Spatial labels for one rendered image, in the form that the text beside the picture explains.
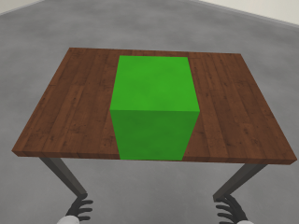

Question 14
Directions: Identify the carton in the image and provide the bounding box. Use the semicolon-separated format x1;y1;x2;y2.
109;55;200;161

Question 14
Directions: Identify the robot right hand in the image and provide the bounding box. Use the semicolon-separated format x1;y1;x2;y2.
216;193;248;224

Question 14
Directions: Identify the robot left hand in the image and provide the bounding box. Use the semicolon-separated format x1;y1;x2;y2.
65;193;93;221

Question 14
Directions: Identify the table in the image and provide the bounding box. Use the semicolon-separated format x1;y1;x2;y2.
11;48;297;203

